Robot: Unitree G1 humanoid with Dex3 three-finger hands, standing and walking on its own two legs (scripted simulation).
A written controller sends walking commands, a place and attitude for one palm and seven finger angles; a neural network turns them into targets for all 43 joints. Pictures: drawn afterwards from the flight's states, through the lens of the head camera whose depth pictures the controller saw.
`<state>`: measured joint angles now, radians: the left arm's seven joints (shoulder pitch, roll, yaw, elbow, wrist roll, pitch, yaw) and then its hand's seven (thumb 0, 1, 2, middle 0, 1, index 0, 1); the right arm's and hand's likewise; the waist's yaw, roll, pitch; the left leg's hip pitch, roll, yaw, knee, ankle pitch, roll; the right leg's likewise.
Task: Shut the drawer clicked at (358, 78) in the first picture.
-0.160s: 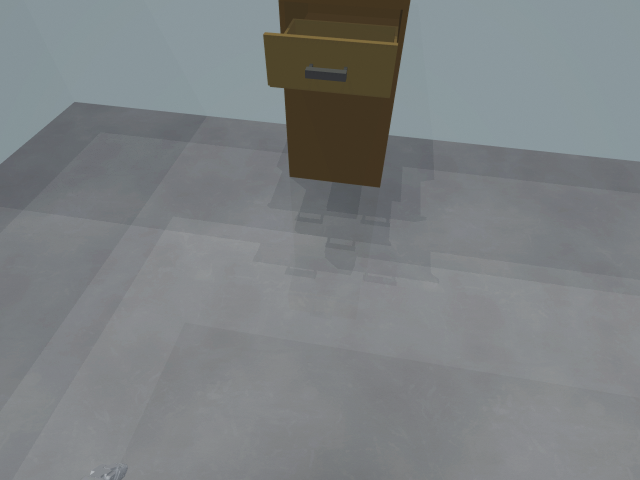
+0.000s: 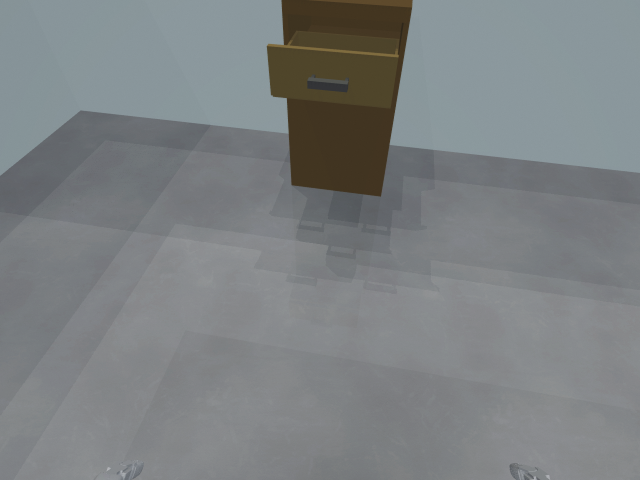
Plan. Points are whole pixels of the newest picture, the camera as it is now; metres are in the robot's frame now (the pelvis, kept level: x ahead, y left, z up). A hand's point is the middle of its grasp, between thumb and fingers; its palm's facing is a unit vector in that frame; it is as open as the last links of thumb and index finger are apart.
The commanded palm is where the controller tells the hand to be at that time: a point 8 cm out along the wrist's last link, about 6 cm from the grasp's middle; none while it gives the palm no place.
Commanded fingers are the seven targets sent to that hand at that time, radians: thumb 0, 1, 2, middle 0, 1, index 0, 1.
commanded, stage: stand and wait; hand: left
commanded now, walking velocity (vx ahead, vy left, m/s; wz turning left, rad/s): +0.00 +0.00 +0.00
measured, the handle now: (328, 81) +1.23 +0.04 -0.07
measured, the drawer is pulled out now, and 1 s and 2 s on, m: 0.29 0.29 0.29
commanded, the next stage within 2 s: look at it before walking up in 0.74 s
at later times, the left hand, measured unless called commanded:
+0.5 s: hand out of the picture +0.05 +0.24 -0.15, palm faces -0.02 -0.94 -0.34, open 7.4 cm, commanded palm none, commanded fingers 0.00 0.90 0.90 -0.20 -0.30 -0.20 -0.30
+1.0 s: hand out of the picture +0.05 +0.23 -0.15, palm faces -0.04 -0.94 -0.33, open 7.4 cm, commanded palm none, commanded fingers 0.00 0.90 0.90 -0.20 -0.30 -0.20 -0.30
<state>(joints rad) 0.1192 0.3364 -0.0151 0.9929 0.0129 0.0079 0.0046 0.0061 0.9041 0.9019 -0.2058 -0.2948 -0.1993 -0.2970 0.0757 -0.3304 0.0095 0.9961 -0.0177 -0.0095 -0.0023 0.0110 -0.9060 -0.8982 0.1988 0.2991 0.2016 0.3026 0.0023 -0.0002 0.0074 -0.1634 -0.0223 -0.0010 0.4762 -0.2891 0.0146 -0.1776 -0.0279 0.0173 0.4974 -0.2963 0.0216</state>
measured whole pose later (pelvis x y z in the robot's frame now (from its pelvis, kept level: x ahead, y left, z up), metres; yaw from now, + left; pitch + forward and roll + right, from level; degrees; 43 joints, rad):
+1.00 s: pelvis -0.02 -0.02 +0.01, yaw +0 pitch -2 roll +0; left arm 0.14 0.33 -0.01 1.08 0.01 0.00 0.00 0.01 0.90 0.90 -0.21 -0.29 -0.20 -0.30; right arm 0.13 -0.33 0.01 1.11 -0.01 -0.01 0.00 0.01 -0.91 -0.90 0.20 0.30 0.20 0.30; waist 0.00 0.00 0.02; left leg -0.15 0.01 0.00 0.39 -0.21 -0.01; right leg -0.16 0.00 0.01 0.41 -0.21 0.00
